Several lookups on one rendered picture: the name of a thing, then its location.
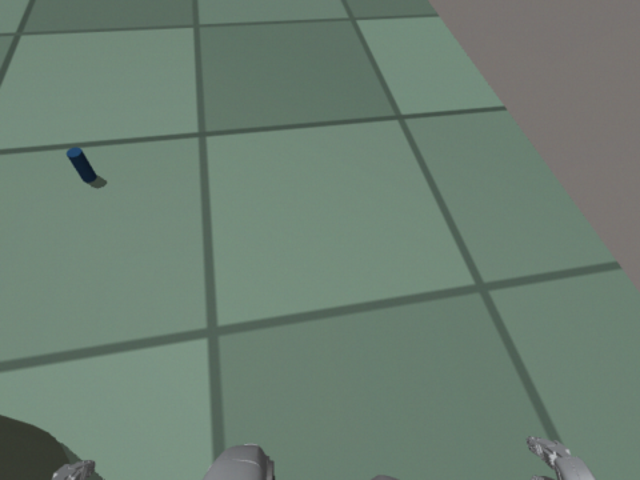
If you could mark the right robot hand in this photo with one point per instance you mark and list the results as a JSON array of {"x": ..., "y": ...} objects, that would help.
[{"x": 558, "y": 457}]

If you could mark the can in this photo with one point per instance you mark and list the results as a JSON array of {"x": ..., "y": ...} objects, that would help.
[{"x": 81, "y": 164}]

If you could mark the left robot hand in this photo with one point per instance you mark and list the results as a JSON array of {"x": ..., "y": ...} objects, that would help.
[{"x": 78, "y": 471}]

